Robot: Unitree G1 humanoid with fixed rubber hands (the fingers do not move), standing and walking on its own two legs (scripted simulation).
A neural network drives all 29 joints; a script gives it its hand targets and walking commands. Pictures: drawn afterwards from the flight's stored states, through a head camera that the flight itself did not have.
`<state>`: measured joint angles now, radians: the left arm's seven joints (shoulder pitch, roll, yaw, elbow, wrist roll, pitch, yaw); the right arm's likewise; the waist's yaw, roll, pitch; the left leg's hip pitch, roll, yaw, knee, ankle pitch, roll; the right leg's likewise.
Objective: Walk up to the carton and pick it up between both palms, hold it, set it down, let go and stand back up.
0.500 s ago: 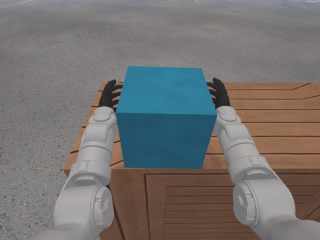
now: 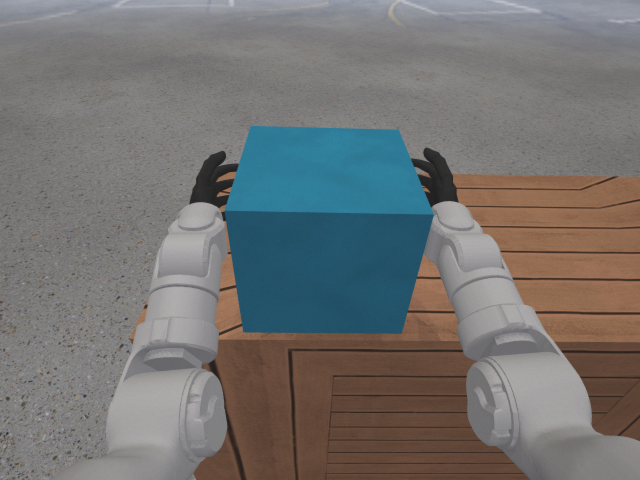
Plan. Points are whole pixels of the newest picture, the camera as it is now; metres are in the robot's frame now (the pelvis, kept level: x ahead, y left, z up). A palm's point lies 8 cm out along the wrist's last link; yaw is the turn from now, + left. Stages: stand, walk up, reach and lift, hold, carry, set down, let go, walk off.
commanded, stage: reach and lift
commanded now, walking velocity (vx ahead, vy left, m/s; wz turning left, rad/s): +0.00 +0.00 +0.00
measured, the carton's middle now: (324, 226) +0.40 -0.01 +0.17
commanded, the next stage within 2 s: hold in 0.76 s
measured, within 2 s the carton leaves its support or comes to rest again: neither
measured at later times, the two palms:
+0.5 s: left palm (204, 203) +0.40 +0.14 +0.21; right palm (438, 196) +0.39 -0.16 +0.21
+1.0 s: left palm (195, 194) +0.39 +0.15 +0.23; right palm (439, 183) +0.39 -0.15 +0.24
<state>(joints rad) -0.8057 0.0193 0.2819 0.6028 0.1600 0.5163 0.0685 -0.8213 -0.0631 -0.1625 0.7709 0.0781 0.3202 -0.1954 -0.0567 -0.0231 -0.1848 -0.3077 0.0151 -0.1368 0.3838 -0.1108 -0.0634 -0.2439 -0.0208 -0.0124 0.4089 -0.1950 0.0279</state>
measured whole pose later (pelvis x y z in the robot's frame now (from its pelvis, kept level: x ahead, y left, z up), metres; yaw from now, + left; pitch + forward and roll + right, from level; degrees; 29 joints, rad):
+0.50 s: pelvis +0.01 +0.00 +0.00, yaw +0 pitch +2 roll +0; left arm -0.80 0.02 0.28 0.50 0.16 0.63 0.07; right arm -0.84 -0.09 -0.11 0.70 0.16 0.42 -0.22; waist -0.06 -0.02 -0.18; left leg -0.31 0.02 -0.14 0.38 -0.12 -0.06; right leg -0.24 -0.02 -0.01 0.41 -0.20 0.03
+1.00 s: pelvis +0.01 +0.00 +0.00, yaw +0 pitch +2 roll +0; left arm -0.79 0.02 0.28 0.35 0.15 0.75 0.06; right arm -0.85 -0.11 -0.07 0.59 0.23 0.52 -0.26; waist -0.06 -0.02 -0.19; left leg -0.30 0.02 -0.14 0.38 -0.12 -0.06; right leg -0.23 -0.02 -0.01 0.41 -0.21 0.03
